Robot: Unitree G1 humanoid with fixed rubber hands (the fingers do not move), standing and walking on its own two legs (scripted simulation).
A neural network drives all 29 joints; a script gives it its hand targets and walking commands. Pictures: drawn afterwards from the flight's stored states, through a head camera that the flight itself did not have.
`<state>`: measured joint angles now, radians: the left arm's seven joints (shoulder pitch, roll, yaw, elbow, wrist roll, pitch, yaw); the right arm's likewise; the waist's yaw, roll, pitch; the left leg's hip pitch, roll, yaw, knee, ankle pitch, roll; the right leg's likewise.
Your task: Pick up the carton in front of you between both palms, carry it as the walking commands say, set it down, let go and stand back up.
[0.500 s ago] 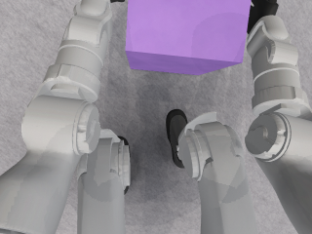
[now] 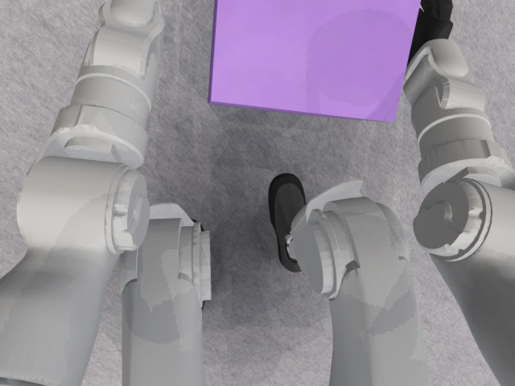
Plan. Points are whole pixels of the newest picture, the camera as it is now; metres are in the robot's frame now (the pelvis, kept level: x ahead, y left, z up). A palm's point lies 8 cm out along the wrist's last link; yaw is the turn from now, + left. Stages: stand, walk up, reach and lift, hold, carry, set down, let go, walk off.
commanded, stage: set down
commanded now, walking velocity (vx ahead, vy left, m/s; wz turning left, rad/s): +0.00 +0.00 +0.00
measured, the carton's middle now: (290, 36) +0.51 -0.11 -0.25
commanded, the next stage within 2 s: let go in 1.24 s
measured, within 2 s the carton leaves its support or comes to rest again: neither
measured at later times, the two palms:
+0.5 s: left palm out of the picture +0.58 +0.09 -0.08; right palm (502, 14) +0.49 -0.28 -0.09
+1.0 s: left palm out of the picture +0.59 +0.10 +0.07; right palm out of the picture +0.49 -0.28 +0.07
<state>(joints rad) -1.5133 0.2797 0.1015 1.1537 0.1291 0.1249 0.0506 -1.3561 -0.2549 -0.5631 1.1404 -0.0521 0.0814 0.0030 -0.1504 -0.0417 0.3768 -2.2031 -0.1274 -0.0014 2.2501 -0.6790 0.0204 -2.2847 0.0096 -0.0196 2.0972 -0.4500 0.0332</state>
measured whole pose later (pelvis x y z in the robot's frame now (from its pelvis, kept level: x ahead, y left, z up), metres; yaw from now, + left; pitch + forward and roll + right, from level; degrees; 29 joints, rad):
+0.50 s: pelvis +0.00 -0.01 +0.04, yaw +0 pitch +38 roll +0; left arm -1.42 0.41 0.04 1.02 -0.09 0.21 0.08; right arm -1.21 -0.26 -0.26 0.84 0.22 0.15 -0.14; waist -0.16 0.03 0.24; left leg -2.10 -0.09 0.01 2.12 -0.68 0.01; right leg -2.21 0.03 -0.01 1.99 -0.43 0.00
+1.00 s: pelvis +0.03 +0.00 +0.17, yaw +0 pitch +47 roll -1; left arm -1.25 0.35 0.09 0.90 -0.02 0.26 0.05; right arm -1.01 -0.22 -0.37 0.71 0.12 0.20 -0.06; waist -0.16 0.05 -0.04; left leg -1.87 -0.09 -0.01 1.63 -0.57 0.02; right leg -1.96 0.02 0.01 1.53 -0.38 0.02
